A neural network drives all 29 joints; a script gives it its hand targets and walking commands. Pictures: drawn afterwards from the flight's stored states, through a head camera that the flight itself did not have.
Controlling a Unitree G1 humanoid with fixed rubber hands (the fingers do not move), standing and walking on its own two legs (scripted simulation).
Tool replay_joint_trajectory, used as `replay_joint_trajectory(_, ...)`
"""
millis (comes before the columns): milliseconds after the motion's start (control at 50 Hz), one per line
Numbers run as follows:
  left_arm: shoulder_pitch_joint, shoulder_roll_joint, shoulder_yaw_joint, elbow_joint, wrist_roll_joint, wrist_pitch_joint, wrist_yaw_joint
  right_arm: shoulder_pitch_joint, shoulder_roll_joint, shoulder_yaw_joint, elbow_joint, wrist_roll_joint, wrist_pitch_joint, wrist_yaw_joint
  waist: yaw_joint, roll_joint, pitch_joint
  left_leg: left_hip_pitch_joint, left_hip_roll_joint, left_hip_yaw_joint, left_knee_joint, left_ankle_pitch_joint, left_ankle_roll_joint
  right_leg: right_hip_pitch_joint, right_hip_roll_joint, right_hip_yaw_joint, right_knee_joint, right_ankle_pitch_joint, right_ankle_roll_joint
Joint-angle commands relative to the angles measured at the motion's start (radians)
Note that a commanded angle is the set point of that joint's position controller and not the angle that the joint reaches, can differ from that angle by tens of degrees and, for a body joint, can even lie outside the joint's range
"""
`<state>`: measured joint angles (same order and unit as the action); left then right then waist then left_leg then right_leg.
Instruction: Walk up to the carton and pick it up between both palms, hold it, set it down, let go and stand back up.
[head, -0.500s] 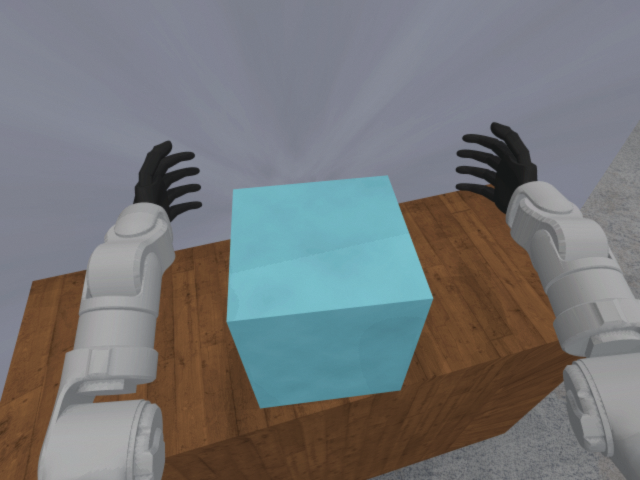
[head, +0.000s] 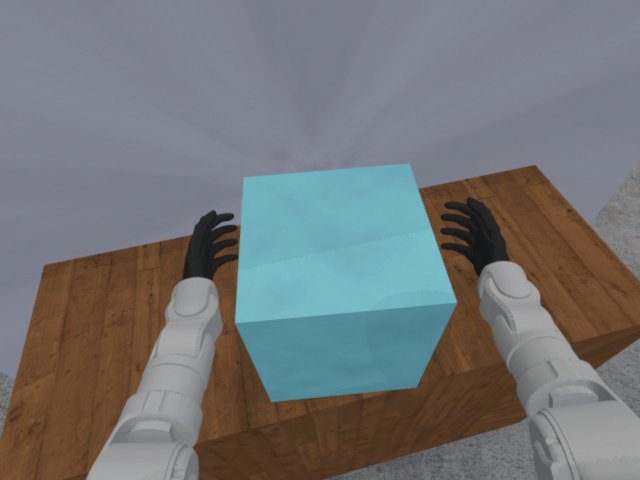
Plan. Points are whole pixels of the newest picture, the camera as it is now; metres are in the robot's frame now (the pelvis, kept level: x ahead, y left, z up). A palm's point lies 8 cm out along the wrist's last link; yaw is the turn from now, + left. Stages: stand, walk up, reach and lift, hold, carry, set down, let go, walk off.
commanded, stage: reach and lift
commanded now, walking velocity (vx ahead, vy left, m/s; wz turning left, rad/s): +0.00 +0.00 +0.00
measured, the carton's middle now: (336, 290) +0.37 +0.02 +0.01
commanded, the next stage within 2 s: none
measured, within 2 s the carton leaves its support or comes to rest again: neither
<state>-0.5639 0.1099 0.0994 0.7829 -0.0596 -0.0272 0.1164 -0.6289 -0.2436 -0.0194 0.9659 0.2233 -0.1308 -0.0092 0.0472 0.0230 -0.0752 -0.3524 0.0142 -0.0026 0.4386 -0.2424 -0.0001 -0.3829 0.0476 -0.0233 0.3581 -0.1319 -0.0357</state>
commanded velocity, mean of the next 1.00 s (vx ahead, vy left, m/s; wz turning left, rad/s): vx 0.00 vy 0.00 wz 0.00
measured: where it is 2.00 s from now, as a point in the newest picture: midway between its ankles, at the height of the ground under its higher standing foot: outside the picture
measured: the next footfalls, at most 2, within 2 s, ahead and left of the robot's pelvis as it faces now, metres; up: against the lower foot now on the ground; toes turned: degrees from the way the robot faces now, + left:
none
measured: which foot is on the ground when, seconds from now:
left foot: down 0.00-1.00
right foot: down 0.00-1.00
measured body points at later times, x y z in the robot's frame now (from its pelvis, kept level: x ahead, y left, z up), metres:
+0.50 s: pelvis -0.01 -0.01 -0.01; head +0.04 -0.02 +0.43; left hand +0.39 +0.17 +0.03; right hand +0.42 -0.18 +0.03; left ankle -0.02 +0.12 -0.74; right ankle +0.02 -0.10 -0.74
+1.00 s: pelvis -0.01 -0.01 +0.00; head +0.04 +0.00 +0.45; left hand +0.39 +0.15 +0.04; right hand +0.40 -0.15 +0.04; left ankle -0.02 +0.12 -0.74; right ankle +0.02 -0.10 -0.74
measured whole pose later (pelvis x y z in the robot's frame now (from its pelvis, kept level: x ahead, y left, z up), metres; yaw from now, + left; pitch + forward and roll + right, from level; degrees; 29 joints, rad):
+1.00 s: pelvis -0.01 -0.01 +0.00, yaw +2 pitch +9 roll -1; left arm -0.66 -0.04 0.39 1.00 0.29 -0.29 0.11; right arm -0.68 0.01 -0.43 1.06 -0.31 -0.31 -0.07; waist 0.00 0.00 -0.07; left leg -0.36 0.01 -0.04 0.40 -0.20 -0.01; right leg -0.38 0.04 -0.06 0.33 -0.11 -0.05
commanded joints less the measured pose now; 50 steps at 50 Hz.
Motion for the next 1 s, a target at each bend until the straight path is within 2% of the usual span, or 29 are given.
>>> replay_joint_trajectory(0, -0.411, 0.088, 0.012, -0.002, -0.006, -0.16, 0.003, -0.426, -0.154, 0.014, -0.051, 0.032, -0.108, -0.008, -0.009, -0.055, -0.597, -0.002, -0.012, 0.016, 0.009, 0.371, -0.042, 0.375, -0.018, 0.039, 0.085, 0.373, 0.043)
replay_joint_trajectory(60, -0.429, 0.089, 0.009, 0.081, -0.016, -0.214, 0.003, -0.44, -0.159, 0.046, 0.031, 0.058, -0.142, -0.02, -0.018, -0.048, -0.597, -0.013, -0.011, 0.01, 0.029, 0.395, -0.051, 0.355, -0.019, 0.038, 0.101, 0.391, 0.04)
replay_joint_trajectory(120, -0.446, 0.088, 0.01, 0.153, -0.022, -0.244, 0.005, -0.466, -0.162, 0.086, 0.096, 0.099, -0.158, -0.018, -0.002, -0.037, -0.571, -0.011, -0.006, 0.006, 0.04, 0.396, -0.056, 0.299, -0.018, 0.035, 0.102, 0.346, 0.033)
replay_joint_trajectory(220, -0.486, 0.082, -0.016, 0.159, -0.058, -0.28, 0.02, -0.502, -0.177, 0.107, 0.086, 0.132, -0.178, -0.02, -0.002, -0.018, -0.651, 0.028, 0.0, 0.009, 0.078, 0.423, -0.073, 0.202, -0.007, 0.024, 0.108, 0.287, 0.025)
replay_joint_trajectory(300, -0.532, 0.073, -0.03, 0.181, -0.083, -0.289, 0.016, -0.54, -0.14, 0.116, 0.092, 0.13, -0.158, -0.025, -0.015, -0.044, -0.632, -0.028, -0.004, 0.008, 0.089, 0.372, -0.058, 0.182, -0.018, 0.035, 0.116, 0.254, 0.03)
replay_joint_trajectory(320, -0.518, 0.071, -0.023, 0.195, -0.082, -0.293, 0.013, -0.536, -0.121, 0.125, 0.094, 0.128, -0.152, -0.027, -0.007, -0.062, -0.621, -0.053, -0.007, 0.01, 0.087, 0.34, -0.05, 0.19, -0.022, 0.04, 0.118, 0.235, 0.034)
replay_joint_trajectory(360, -0.553, 0.071, -0.022, 0.194, -0.084, -0.314, 0.015, -0.552, -0.098, 0.108, 0.08, 0.111, -0.153, -0.035, -0.012, -0.046, -0.65, -0.107, -0.013, 0.007, 0.094, 0.308, -0.045, 0.198, -0.037, 0.054, 0.135, 0.218, 0.038)
replay_joint_trajectory(380, -0.55, 0.069, -0.017, 0.216, -0.082, -0.319, 0.014, -0.553, -0.082, 0.109, 0.092, 0.104, -0.149, -0.04, -0.014, -0.059, -0.649, -0.119, -0.013, 0.008, 0.096, 0.302, -0.041, 0.206, -0.039, 0.058, 0.141, 0.23, 0.041)
replay_joint_trajectory(420, -0.561, 0.042, -0.024, 0.217, -0.074, -0.332, 0.013, -0.55, -0.059, 0.084, 0.102, 0.08, -0.152, -0.049, -0.034, -0.04, -0.667, -0.105, -0.01, 0.001, 0.102, 0.309, -0.053, 0.183, -0.037, 0.046, 0.147, 0.227, 0.037)
replay_joint_trajectory(440, -0.56, 0.033, -0.016, 0.23, -0.07, -0.338, 0.008, -0.559, -0.038, 0.084, 0.094, 0.068, -0.152, -0.054, -0.031, -0.048, -0.669, -0.103, -0.014, 0.003, 0.11, 0.307, -0.049, 0.177, -0.038, 0.046, 0.144, 0.226, 0.04)
replay_joint_trajectory(460, -0.571, 0.025, -0.015, 0.209, -0.069, -0.349, 0.005, -0.562, -0.018, 0.071, 0.058, 0.05, -0.157, -0.059, -0.036, -0.05, -0.692, -0.112, -0.016, 0.001, 0.115, 0.314, -0.048, 0.186, -0.042, 0.048, 0.147, 0.236, 0.043)
replay_joint_trajectory(520, -0.588, 0.011, 0.0, 0.23, -0.04, -0.364, -0.007, -0.57, 0.032, 0.027, 0.05, -0.012, -0.157, -0.079, -0.057, -0.051, -0.701, -0.157, -0.026, 0.0, 0.106, 0.28, -0.043, 0.238, -0.051, 0.058, 0.152, 0.258, 0.051)
replay_joint_trajectory(540, -0.564, -0.042, -0.009, 0.179, -0.026, -0.371, -0.003, -0.532, 0.053, -0.041, 0.096, -0.071, -0.171, -0.092, -0.109, -0.025, -0.709, -0.169, -0.034, -0.014, 0.073, 0.266, -0.049, 0.244, -0.038, 0.041, 0.132, 0.252, 0.03)
replay_joint_trajectory(560, -0.572, -0.047, 0.006, 0.18, -0.008, -0.371, 0.0, -0.549, 0.065, -0.062, 0.082, -0.106, -0.177, -0.097, -0.091, -0.02, -0.714, -0.158, -0.036, -0.006, 0.075, 0.277, -0.052, 0.241, -0.037, 0.039, 0.127, 0.244, 0.022)
replay_joint_trajectory(580, -0.575, -0.054, 0.01, 0.186, 0.012, -0.367, -0.003, -0.551, 0.086, -0.086, 0.066, -0.133, -0.175, -0.1, -0.109, -0.02, -0.699, -0.129, -0.03, -0.01, 0.075, 0.282, -0.054, 0.231, -0.03, 0.029, 0.126, 0.245, 0.021)
replay_joint_trajectory(660, -0.57, -0.069, 0.078, 0.157, 0.127, -0.327, -0.005, -0.536, 0.144, -0.192, 0.026, -0.268, -0.189, -0.11, -0.09, -0.038, -0.692, -0.112, -0.037, 0.011, 0.038, 0.283, -0.051, 0.338, -0.027, 0.017, 0.109, 0.273, 0.043)
replay_joint_trajectory(680, -0.566, -0.086, 0.084, 0.147, 0.145, -0.316, -0.007, -0.532, 0.154, -0.198, 0.02, -0.279, -0.191, -0.105, -0.082, -0.036, -0.688, -0.093, -0.033, 0.015, 0.028, 0.299, -0.055, 0.364, -0.024, 0.012, 0.105, 0.29, 0.042)
replay_joint_trajectory(740, -0.562, -0.14, 0.1, 0.112, 0.193, -0.3, -0.013, -0.518, 0.208, -0.208, -0.008, -0.313, -0.197, -0.081, -0.071, -0.017, -0.67, -0.052, -0.03, 0.026, 0.006, 0.318, -0.065, 0.393, -0.024, 0.0, 0.083, 0.298, 0.043)
replay_joint_trajectory(800, -0.561, -0.201, 0.126, 0.103, 0.258, -0.289, -0.023, -0.507, 0.297, -0.234, -0.013, -0.384, -0.201, -0.055, -0.061, -0.011, -0.605, -0.043, -0.03, 0.039, -0.026, 0.283, -0.059, 0.407, -0.033, -0.009, 0.058, 0.268, 0.045)
replay_joint_trajectory(840, -0.549, -0.285, 0.133, 0.114, 0.316, -0.282, -0.043, -0.499, 0.403, -0.254, -0.016, -0.46, -0.208, -0.028, -0.053, -0.009, -0.554, -0.032, -0.028, 0.049, -0.052, 0.257, -0.055, 0.417, -0.039, -0.017, 0.037, 0.256, 0.044)
replay_joint_trajectory(900, -0.533, -0.515, 0.093, 0.144, 0.398, -0.284, -0.093, -0.506, 0.641, -0.252, -0.015, -0.584, -0.226, 0.031, -0.047, -0.005, -0.516, 0.001, -0.021, 0.055, -0.082, 0.259, -0.061, 0.432, -0.041, -0.032, 0.008, 0.278, 0.031)
replay_joint_trajectory(980, -0.479, -0.626, 0.067, 0.151, 0.436, -0.28, -0.126, -0.453, 0.743, -0.223, 0.013, -0.634, -0.243, 0.072, -0.056, -0.011, -0.452, 0.022, -0.017, 0.052, -0.109, 0.27, -0.061, 0.493, -0.045, -0.038, -0.01, 0.34, 0.027)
